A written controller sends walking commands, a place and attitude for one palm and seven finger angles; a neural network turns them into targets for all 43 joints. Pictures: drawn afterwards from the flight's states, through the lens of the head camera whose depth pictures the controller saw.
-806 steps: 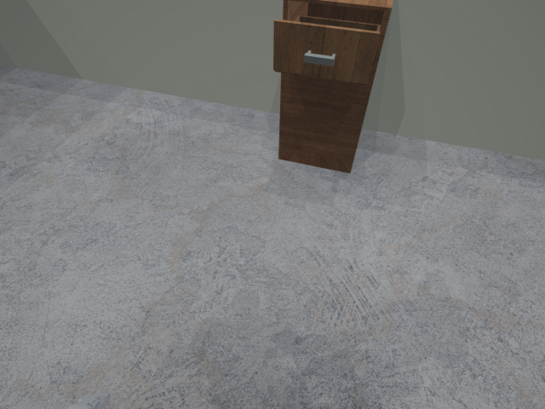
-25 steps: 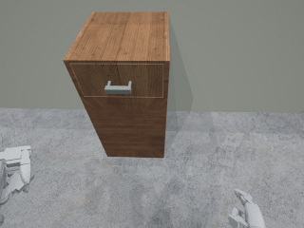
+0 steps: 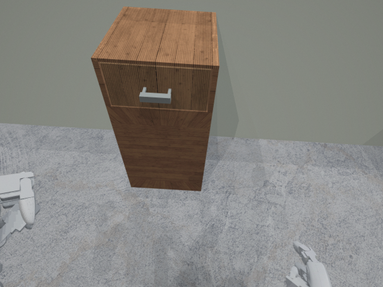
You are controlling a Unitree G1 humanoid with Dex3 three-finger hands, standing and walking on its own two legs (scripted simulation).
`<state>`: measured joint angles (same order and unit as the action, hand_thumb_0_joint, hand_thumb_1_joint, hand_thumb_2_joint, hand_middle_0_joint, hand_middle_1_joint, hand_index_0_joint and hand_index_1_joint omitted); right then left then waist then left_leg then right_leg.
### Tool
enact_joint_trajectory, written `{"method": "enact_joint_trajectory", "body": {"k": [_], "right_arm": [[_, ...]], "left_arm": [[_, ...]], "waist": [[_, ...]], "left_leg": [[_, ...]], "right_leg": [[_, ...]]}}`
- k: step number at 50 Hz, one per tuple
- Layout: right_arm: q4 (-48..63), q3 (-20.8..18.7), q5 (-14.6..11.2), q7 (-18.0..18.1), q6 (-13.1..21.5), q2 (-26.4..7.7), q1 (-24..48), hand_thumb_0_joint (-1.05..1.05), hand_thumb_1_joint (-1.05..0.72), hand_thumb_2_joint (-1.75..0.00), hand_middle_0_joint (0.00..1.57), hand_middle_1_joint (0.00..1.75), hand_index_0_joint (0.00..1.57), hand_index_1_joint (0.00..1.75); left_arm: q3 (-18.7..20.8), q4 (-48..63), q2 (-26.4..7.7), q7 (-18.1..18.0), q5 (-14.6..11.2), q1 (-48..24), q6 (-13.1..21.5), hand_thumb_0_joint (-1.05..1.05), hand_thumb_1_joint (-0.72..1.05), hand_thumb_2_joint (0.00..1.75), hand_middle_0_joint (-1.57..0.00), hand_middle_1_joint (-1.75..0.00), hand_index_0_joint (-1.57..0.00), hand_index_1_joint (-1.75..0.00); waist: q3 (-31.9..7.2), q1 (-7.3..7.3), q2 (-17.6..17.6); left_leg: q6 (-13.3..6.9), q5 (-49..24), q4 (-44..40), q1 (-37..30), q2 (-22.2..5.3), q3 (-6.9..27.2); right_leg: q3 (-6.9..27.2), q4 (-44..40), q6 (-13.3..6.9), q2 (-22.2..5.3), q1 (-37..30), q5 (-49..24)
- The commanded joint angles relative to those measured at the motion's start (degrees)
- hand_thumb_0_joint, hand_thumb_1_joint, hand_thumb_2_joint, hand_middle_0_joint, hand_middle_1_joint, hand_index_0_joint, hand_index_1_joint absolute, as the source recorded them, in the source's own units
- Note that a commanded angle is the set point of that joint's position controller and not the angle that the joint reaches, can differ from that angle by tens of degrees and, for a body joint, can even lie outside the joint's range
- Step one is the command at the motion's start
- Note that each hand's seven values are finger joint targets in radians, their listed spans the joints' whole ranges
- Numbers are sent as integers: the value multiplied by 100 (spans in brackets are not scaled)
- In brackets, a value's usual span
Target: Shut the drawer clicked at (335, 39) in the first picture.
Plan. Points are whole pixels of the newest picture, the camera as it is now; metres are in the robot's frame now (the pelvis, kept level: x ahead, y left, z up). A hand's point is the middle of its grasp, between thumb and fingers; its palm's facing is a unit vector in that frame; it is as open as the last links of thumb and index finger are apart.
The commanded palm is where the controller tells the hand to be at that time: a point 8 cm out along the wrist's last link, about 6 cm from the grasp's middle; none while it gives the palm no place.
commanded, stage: step back with the hand held close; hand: left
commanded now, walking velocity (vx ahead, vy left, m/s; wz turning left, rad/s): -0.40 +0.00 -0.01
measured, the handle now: (156, 94) +0.72 +0.16 -0.04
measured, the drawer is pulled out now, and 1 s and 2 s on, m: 0.00 0.00 0.00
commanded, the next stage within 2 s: stop stepping back and stand still in 0.54 s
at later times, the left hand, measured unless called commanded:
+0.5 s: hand out of the picture +0.11 +0.26 +0.18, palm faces +0.38 -0.80 -0.47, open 3.2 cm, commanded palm +0.05 +0.29 +0.19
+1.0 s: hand out of the picture +0.01 +0.26 +0.18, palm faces +0.31 -0.84 -0.45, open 3.2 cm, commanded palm -0.04 +0.31 +0.19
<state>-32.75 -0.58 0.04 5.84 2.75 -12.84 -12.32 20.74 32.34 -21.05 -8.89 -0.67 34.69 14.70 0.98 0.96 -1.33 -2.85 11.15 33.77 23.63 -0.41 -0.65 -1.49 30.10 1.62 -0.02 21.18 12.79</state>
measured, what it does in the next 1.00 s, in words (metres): walks backwards: right foot, then right foot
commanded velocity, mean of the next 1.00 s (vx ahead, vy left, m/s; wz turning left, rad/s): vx -0.16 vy -0.01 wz -0.04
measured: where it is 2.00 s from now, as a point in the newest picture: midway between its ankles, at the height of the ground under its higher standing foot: outside the picture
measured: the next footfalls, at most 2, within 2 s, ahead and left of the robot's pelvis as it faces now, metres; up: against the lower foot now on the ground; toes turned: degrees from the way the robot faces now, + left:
right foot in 0.06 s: +0.01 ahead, -0.13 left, +0.00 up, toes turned +6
right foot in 0.68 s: -0.18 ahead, -0.13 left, +0.00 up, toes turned +0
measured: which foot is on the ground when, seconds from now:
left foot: down 0.00-0.94, up 0.96-1.00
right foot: up 0.00-0.04, down 0.06-0.44, up 0.46-0.66, down 0.68-1.00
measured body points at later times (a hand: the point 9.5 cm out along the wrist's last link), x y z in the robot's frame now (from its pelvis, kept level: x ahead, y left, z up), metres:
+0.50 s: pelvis -0.07 +0.01 +0.00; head -0.07 +0.03 +0.45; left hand +0.09 +0.30 +0.20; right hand +0.11 -0.24 -0.07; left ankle +0.06 +0.08 -0.73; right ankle -0.06 -0.14 -0.71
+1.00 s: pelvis -0.18 +0.03 +0.00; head -0.19 +0.06 +0.45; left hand -0.01 +0.31 +0.20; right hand -0.04 -0.21 -0.07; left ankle -0.05 +0.09 -0.70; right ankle -0.21 -0.07 -0.73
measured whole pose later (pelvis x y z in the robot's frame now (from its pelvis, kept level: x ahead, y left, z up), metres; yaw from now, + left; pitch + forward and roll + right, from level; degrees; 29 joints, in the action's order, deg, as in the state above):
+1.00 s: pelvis -0.18 +0.03 +0.00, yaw -1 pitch +0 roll -1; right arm -35.3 0.8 0.5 3.5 4.8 -10.1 -14.3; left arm 23.3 37.5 -25.2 -6.8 -2.9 37.6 10.2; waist -1.4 2.0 2.6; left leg 2.0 14.3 42.8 32.3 2.6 -2.6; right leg -1.1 30.3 -4.2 2.7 11.4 21.7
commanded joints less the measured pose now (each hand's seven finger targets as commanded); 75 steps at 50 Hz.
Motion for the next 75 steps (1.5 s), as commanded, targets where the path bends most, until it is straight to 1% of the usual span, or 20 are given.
{"method": "enact_joint_trajectory", "body": {"k": [1,10,16,20,23,28,31,33,35,37,42,45,47,49,55,57,59,66,69,75], "right_arm": [[1024,-275,62,60,437,-707,683,0,-90,-90,20,30,20,30],[692,-334,34,-123,497,-624,501,0,-90,-90,20,30,20,30],[698,-355,-5,-90,234,-500,688,0,-90,-90,20,30,20,30],[712,-313,-12,-7,230,-641,746,0,-90,-90,20,30,20,30],[869,-340,104,17,448,-898,847,0,-90,-90,20,30,20,30],[638,-355,134,-215,576,-574,720,0,-90,-90,20,30,20,30],[450,-296,170,-290,582,-466,480,0,-90,-90,20,30,20,30],[332,-264,124,-262,478,-461,292,0,-90,-90,20,30,20,30],[344,-111,307,-208,568,-414,443,0,-90,-90,20,30,20,30],[453,-252,13,-83,611,-579,520,0,-90,-90,20,30,20,30],[668,-79,45,2,666,-662,777,0,-90,-90,20,30,20,30],[734,-100,139,-126,649,-471,658,0,-90,-90,20,30,20,30],[719,-182,30,-171,460,-455,553,0,-90,-90,20,30,20,30],[508,-206,64,-243,365,-505,513,0,-90,-90,20,30,20,30],[289,-109,39,71,769,-649,333,0,-90,-90,20,30,20,30],[519,-137,11,43,844,-738,269,0,-90,-90,20,30,20,30],[422,-181,80,-102,934,-548,356,0,-90,-90,20,30,20,30],[707,-124,95,-275,522,-523,519,0,-90,-90,20,30,20,30],[664,-161,92,-179,376,-444,442,0,-90,-90,20,30,20,30],[371,-86,54,-22,545,-426,530,0,-90,-90,20,30,20,30]], "left_arm": [[908,1304,-1050,-87,53,57,413,0,90,90,-140,-160,-140,-160],[847,1375,-1129,70,-215,336,539,0,90,90,-140,-160,-140,-160],[962,1128,-1301,-40,-256,204,499,0,90,90,-140,-160,-140,-160],[839,1136,-1253,-19,-216,-108,560,0,90,90,-140,-160,-140,-160],[886,1075,-1059,93,-73,-76,607,0,90,90,-140,-160,-140,-160],[645,1410,-996,52,-232,107,392,0,90,90,-140,-160,-140,-160],[614,1579,-1076,64,-351,118,416,0,90,90,-140,-160,-140,-160],[733,1585,-1331,47,-297,-148,531,0,90,90,-140,-160,-140,-160],[1080,1512,-1624,-82,-258,-573,486,0,90,90,-140,-160,-140,-160],[498,1016,-998,30,-233,-663,134,0,90,90,-140,-160,-140,-160],[756,1450,-1067,9,-247,-416,-16,0,90,90,-140,-160,-140,-160],[928,1627,-1251,49,-284,394,-47,0,90,90,-140,-160,-140,-160],[976,1737,-1342,98,-220,790,-74,0,90,90,-140,-160,-140,-160],[985,2003,-1214,89,-287,-66,-66,0,90,90,-140,-160,-140,-160],[256,819,-728,-152,-61,-1184,-59,0,90,90,-140,-160,-140,-160],[283,1425,-852,-170,-23,-1450,87,0,90,90,-140,-160,-140,-160],[713,1692,-1243,-63,-98,-866,105,0,90,90,-140,-160,-140,-160],[922,1566,-1080,-135,-87,836,-25,0,90,90,-140,-160,-140,-160],[1151,1175,-1267,-193,-223,186,-91,0,90,90,-140,-160,-140,-160],[537,995,-839,-122,-106,-331,-24,0,90,90,-140,-160,-140,-160]], "waist": [[-667,-141,-939],[-1639,-19,142],[-754,49,647],[-325,61,-171],[-484,-55,-1627],[-1098,-194,-1033],[-1335,-151,-1131],[-978,13,338],[-877,-13,486],[-624,82,1338],[-299,-92,-1856],[-811,-282,-1164],[-620,-186,1142],[-304,-17,1204],[90,111,-294],[-69,59,-1633],[-409,89,-1428],[-324,-89,-1140],[-38,-15,1119],[55,90,704]], "left_leg": [[-439,1870,-2229,1728,-1200,1582],[36,-1273,-552,-870,-406,394],[317,364,726,-1151,163,209],[136,309,-810,-1067,-353,834],[-637,3971,-3557,2193,-1925,2695],[-160,1755,-2711,119,-1310,1145],[412,674,-2273,-1105,-1116,647],[517,52,107,-2151,-412,117],[492,145,888,-1764,-209,-66],[347,-32,677,-1816,-54,118],[891,3828,-3620,-232,-995,1983],[1125,2513,-3164,222,-690,938],[647,1042,1246,-522,375,-437],[479,737,3679,539,132,364],[106,981,-1159,-946,-398,-73],[-614,425,-1941,-1529,-1797,2591],[-675,1359,-2317,-1479,-1955,3130],[-39,2590,-1484,1268,-988,511],[272,1467,2315,1518,-108,-72],[157,665,-63,-1005,-279,-291]], "right_leg": [[253,1264,-31,378,-2070,-419],[832,-226,-110,-163,-766,-2092],[1405,-1521,-698,-1050,1011,-63],[618,-859,-300,-187,955,373],[329,2487,-33,897,-2013,859],[-51,1681,-294,623,-936,1958],[-109,-727,-475,322,-767,1766],[1415,-2130,-887,-974,1000,1021],[1303,-1743,-1035,-1659,979,-588],[727,-1186,-748,-982,903,-6],[-360,947,-318,853,-774,2354],[-575,377,-472,887,-2011,2147],[1523,-2062,-963,-953,40,2697],[2560,-2363,-1629,-2098,1138,3079],[17,-23,-590,-760,141,1750],[-304,1945,-137,71,1068,1747],[230,2901,-179,-52,1229,1793],[-521,206,-368,135,-2144,1331],[2735,-2015,-1385,-2056,-1050,1712],[505,-1165,-771,-1165,527,1964]]}}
